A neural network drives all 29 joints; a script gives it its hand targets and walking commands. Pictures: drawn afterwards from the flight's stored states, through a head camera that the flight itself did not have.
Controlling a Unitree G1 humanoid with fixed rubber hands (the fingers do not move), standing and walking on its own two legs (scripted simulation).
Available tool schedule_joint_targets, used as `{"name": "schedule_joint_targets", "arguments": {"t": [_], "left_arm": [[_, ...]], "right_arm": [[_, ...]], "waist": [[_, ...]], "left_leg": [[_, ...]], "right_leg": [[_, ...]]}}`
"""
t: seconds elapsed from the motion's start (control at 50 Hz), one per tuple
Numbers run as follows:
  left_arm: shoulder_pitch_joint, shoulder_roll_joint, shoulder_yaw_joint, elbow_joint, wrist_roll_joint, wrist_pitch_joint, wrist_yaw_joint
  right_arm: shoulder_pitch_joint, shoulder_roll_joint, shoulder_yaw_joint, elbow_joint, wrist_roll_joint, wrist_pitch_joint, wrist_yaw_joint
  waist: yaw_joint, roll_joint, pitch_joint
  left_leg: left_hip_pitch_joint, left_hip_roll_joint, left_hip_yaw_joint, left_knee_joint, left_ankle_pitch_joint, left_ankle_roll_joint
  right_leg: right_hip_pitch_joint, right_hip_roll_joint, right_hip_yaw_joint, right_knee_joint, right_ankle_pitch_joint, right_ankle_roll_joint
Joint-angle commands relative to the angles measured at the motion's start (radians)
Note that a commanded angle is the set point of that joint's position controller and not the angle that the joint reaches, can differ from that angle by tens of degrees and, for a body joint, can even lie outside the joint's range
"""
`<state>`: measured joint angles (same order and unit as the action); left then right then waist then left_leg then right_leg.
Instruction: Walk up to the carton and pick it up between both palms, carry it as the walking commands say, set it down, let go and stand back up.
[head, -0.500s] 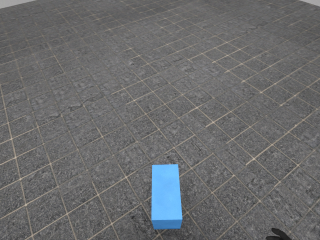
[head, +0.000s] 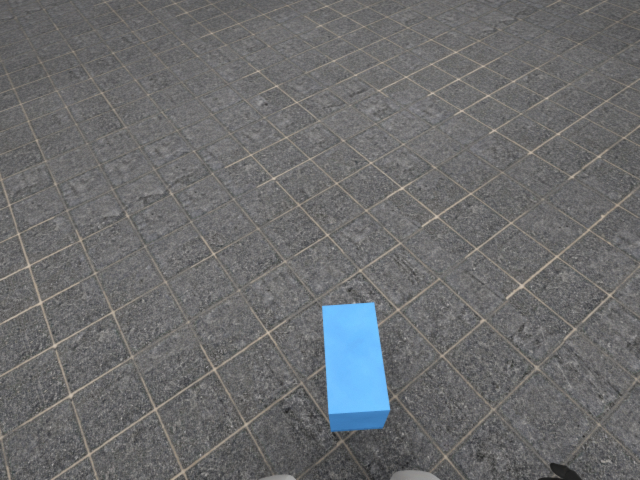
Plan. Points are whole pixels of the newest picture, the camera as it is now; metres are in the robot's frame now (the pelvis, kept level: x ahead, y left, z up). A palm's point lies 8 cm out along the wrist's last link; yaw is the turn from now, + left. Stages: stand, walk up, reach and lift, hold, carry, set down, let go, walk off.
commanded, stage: walk up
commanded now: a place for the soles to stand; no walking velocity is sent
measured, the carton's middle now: (352, 367) +0.45 -0.05 -0.65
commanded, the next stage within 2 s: none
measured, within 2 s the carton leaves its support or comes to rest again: neither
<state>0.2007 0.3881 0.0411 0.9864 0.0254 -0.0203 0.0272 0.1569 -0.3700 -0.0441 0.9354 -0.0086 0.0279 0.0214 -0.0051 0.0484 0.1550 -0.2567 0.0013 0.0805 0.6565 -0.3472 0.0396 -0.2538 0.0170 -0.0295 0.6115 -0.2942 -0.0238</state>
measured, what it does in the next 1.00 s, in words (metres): steps on the spot: right foot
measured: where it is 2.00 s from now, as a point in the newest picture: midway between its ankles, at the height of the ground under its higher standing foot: outside the picture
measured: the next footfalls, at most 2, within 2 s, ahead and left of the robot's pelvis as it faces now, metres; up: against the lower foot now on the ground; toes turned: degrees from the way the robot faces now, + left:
right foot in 0.98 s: +0.06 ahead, -0.19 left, +0.00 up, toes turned +7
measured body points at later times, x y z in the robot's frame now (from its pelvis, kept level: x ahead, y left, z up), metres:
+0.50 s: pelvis +0.02 +0.00 +0.02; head +0.02 +0.01 +0.47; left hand +0.12 +0.30 -0.11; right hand +0.12 -0.30 -0.09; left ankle +0.01 +0.09 -0.72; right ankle +0.02 -0.11 -0.72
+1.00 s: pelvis +0.00 -0.05 +0.01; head +0.04 -0.05 +0.45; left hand +0.12 +0.27 -0.11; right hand +0.05 -0.38 -0.11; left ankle +0.01 +0.09 -0.72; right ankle +0.02 -0.19 -0.73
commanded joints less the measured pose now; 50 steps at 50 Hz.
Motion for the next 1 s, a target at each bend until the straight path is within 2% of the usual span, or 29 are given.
{"name": "schedule_joint_targets", "arguments": {"t": [0.0, 0.02, 0.04, 0.06, 0.08, 0.1, 0.12, 0.16, 0.18, 0.24, 0.32, 0.36, 0.44, 0.52, 0.58, 0.64, 0.66, 0.68, 0.74, 0.76, 0.8, 0.82, 0.84, 0.86, 0.9, 0.92, 0.94, 0.96, 0.98], "left_arm": [[-0.101, 0.247, 0.051, -0.088, -0.012, -0.035, -0.004], [-0.108, 0.217, 0.032, -0.073, -0.012, -0.032, -0.01], [-0.107, 0.189, 0.026, -0.066, -0.014, -0.028, -0.015], [-0.094, 0.182, 0.026, -0.056, -0.017, -0.025, -0.019], [-0.09, 0.18, 0.024, -0.046, -0.018, -0.018, -0.019], [-0.08, 0.18, 0.024, -0.038, -0.019, -0.018, -0.02], [-0.102, 0.187, 0.021, -0.031, -0.02, -0.018, -0.021], [-0.101, 0.186, 0.019, -0.016, -0.023, -0.019, -0.02], [-0.089, 0.184, 0.019, -0.01, -0.024, -0.02, -0.019], [-0.109, 0.172, 0.014, 0.008, -0.027, -0.02, -0.016], [-0.13, 0.168, 0.012, 0.019, -0.023, -0.02, -0.018], [-0.136, 0.165, 0.01, 0.032, -0.018, -0.024, -0.014], [-0.144, 0.16, 0.006, 0.028, -0.019, -0.023, -0.017], [-0.158, 0.17, 0.007, 0.045, -0.017, -0.019, -0.015], [-0.143, 0.164, 0.004, 0.05, -0.02, -0.02, -0.016], [-0.157, 0.17, 0.008, 0.057, -0.017, -0.021, -0.015], [-0.144, 0.164, 0.007, 0.054, -0.02, -0.023, -0.016], [-0.179, 0.221, 0.049, 0.02, 0.013, 0.008, -0.031], [-0.176, 0.179, 0.052, -0.038, 0.008, 0.048, -0.049], [-0.175, 0.172, 0.053, -0.056, 0.006, 0.056, -0.055], [-0.167, 0.184, 0.064, -0.088, 0.0, 0.067, -0.067], [-0.138, 0.181, 0.068, -0.095, -0.003, 0.069, -0.071], [-0.134, 0.182, 0.065, -0.098, -0.006, 0.069, -0.072], [-0.124, 0.188, 0.071, -0.11, -0.003, 0.07, -0.076], [-0.1, 0.182, 0.066, -0.108, -0.011, 0.062, -0.071], [-0.068, 0.19, 0.071, -0.098, -0.008, 0.059, -0.07], [-0.028, 0.171, 0.067, -0.079, -0.008, 0.048, -0.066], [-0.024, 0.212, 0.079, -0.082, 0.005, 0.038, -0.058], [-0.03, 0.282, 0.096, -0.087, 0.016, 0.028, -0.047]], "right_arm": [[-0.024, -0.192, -0.031, -0.043, 0.005, -0.045, -0.019], [-0.027, -0.203, -0.036, -0.025, -0.001, -0.052, -0.019], [-0.064, -0.223, -0.042, -0.018, -0.004, -0.058, -0.015], [-0.078, -0.227, -0.037, -0.009, -0.003, -0.065, -0.016], [-0.081, -0.233, -0.033, 0.002, -0.001, -0.068, -0.018], [-0.085, -0.227, -0.025, 0.014, 0.0, -0.068, -0.018], [-0.101, -0.23, -0.026, 0.025, 0.0, -0.071, -0.024], [-0.101, -0.221, -0.022, 0.051, -0.003, -0.073, -0.028], [-0.118, -0.213, -0.021, 0.057, 0.0, -0.073, -0.029], [-0.123, -0.186, -0.016, 0.077, 0.0, -0.073, -0.027], [-0.142, -0.179, -0.007, 0.09, 0.0, -0.071, -0.024], [-0.147, -0.175, -0.007, 0.093, 0.002, -0.069, -0.023], [-0.157, -0.189, -0.008, 0.096, -0.005, -0.064, -0.022], [-0.156, -0.19, -0.005, 0.112, -0.003, -0.068, -0.023], [-0.164, -0.197, -0.005, 0.11, -0.009, -0.068, -0.021], [-0.147, -0.191, -0.003, 0.118, -0.006, -0.068, -0.021], [-0.153, -0.193, -0.002, 0.118, -0.006, -0.067, -0.021], [-0.052, -0.274, -0.04, 0.124, -0.005, -0.081, -0.045], [0.018, -0.324, -0.062, 0.103, -0.008, -0.087, -0.068], [0.011, -0.316, -0.066, 0.079, -0.011, -0.09, -0.074], [0.019, -0.318, -0.079, 0.031, -0.019, -0.092, -0.083], [0.024, -0.31, -0.078, 0.008, -0.017, -0.092, -0.087], [0.019, -0.306, -0.079, 0.004, -0.017, -0.09, -0.091], [0.032, -0.306, -0.086, -0.005, -0.013, -0.088, -0.094], [0.005, -0.285, -0.076, -0.019, -0.013, -0.087, -0.081], [-0.042, -0.293, -0.076, -0.033, -0.013, -0.08, -0.071], [-0.082, -0.265, -0.062, -0.05, -0.015, -0.072, -0.058], [-0.066, -0.227, -0.051, -0.05, -0.009, -0.063, -0.049], [-0.015, -0.186, -0.04, -0.041, -0.003, -0.057, -0.041]], "waist": [[-0.024, -0.106, -0.198], [-0.025, -0.148, -0.199], [-0.011, -0.11, -0.176], [0.0, -0.124, -0.17], [0.01, -0.099, -0.162], [0.014, -0.074, -0.165], [0.01, -0.106, -0.142], [0.006, -0.041, -0.158], [0.014, -0.029, -0.167], [0.002, 0.002, -0.19], [0.004, -0.027, -0.195], [0.001, -0.033, -0.214], [0.002, -0.019, -0.201], [-0.005, -0.064, -0.165], [0.005, -0.022, -0.176], [0.0, -0.056, -0.181], [-0.003, -0.027, -0.191], [-0.043, -0.126, -0.169], [-0.055, 0.011, -0.168], [-0.054, 0.036, -0.18], [-0.058, 0.063, -0.194], [-0.046, 0.032, -0.197], [-0.042, 0.024, -0.171], [-0.04, 0.024, -0.181], [-0.028, 0.033, -0.2], [-0.01, 0.059, -0.197], [0.029, 0.055, -0.188], [0.033, -0.047, -0.177], [0.015, -0.225, -0.187]], "left_leg": [[0.127, 0.065, -0.139, -0.182, 0.019, -0.02], [0.187, 0.093, -0.174, -0.26, 0.072, -0.001], [0.163, 0.131, -0.226, -0.308, 0.079, 0.024], [0.146, 0.183, -0.269, -0.32, 0.121, 0.056], [0.119, 0.21, -0.268, -0.326, 0.166, 0.069], [0.091, 0.199, -0.24, -0.336, 0.189, 0.059], [0.089, 0.179, -0.21, -0.341, 0.236, 0.03], [0.107, 0.16, -0.186, -0.358, 0.278, -0.005], [0.128, 0.151, -0.176, -0.362, 0.277, -0.003], [0.171, 0.145, -0.146, -0.358, 0.352, -0.007], [0.188, 0.136, -0.135, -0.377, 0.299, -0.001], [0.207, 0.134, -0.124, -0.374, 0.326, -0.004], [0.201, 0.127, -0.117, -0.389, 0.282, -0.009], [0.187, 0.137, -0.135, -0.411, 0.258, -0.008], [0.197, 0.133, -0.142, -0.413, 0.214, -0.005], [0.211, 0.139, -0.141, -0.418, 0.245, -0.003], [0.23, 0.138, -0.13, -0.406, 0.273, -0.005], [0.244, 0.208, -0.188, -0.351, 0.421, 0.022], [0.279, 0.342, -0.287, -0.36, 0.54, 0.132], [0.266, 0.386, -0.317, -0.374, 0.534, 0.178], [0.246, 0.427, -0.326, -0.34, 0.582, 0.227], [0.25, 0.423, -0.313, -0.316, 0.609, 0.231], [0.254, 0.378, -0.255, -0.276, 0.675, 0.198], [0.266, 0.377, -0.251, -0.265, 0.687, 0.185], [0.227, 0.328, -0.201, -0.253, 0.565, 0.146], [0.138, 0.295, -0.15, -0.236, 0.472, 0.12], [0.045, 0.232, -0.092, -0.198, 0.375, 0.071], [-0.032, 0.177, -0.054, -0.118, 0.257, 0.023], [-0.088, 0.078, 0.013, -0.004, 0.076, -0.035]], "right_leg": [[0.021, -0.271, 0.312, -0.173, 0.228, -0.165], [-0.026, -0.209, 0.216, -0.167, 0.157, -0.091], [-0.014, -0.131, 0.156, -0.172, 0.11, -0.038], [0.01, -0.09, 0.109, -0.144, 0.112, -0.021], [0.038, -0.083, 0.091, -0.144, 0.094, -0.017], [0.082, -0.093, 0.101, -0.174, 0.102, -0.021], [0.095, -0.101, 0.104, -0.195, 0.162, -0.025], [0.114, -0.103, 0.105, -0.205, 0.2, -0.023], [0.124, -0.116, 0.107, -0.215, 0.23, -0.028], [0.137, -0.121, 0.118, -0.242, 0.281, -0.027], [0.148, -0.137, 0.115, -0.28, 0.285, -0.022], [0.16, -0.141, 0.124, -0.287, 0.328, -0.021], [0.148, -0.141, 0.12, -0.303, 0.289, -0.019], [0.14, -0.129, 0.122, -0.309, 0.252, -0.015], [0.141, -0.135, 0.122, -0.328, 0.231, -0.014], [0.137, -0.135, 0.121, -0.326, 0.235, -0.014], [0.135, -0.137, 0.128, -0.332, 0.265, -0.016], [0.058, -0.091, 0.085, -0.232, 0.261, -0.015], [-0.063, -0.056, 0.064, -0.092, 0.027, -0.007], [-0.088, -0.053, 0.079, 0.029, -0.082, -0.007], [-0.134, -0.046, 0.164, 0.211, -0.195, -0.01], [-0.15, -0.049, 0.183, 0.249, -0.207, -0.009], [-0.172, -0.055, 0.174, 0.214, -0.203, -0.006], [-0.179, -0.06, 0.173, 0.214, -0.179, -0.001], [-0.091, -0.075, 0.125, 0.083, -0.13, -0.004], [0.018, -0.068, 0.074, -0.006, -0.081, -0.008], [0.146, -0.05, 0.056, -0.163, 0.067, -0.017], [0.197, -0.091, 0.148, -0.271, 0.152, -0.037], [0.206, -0.226, 0.352, -0.332, 0.183, -0.088]]}}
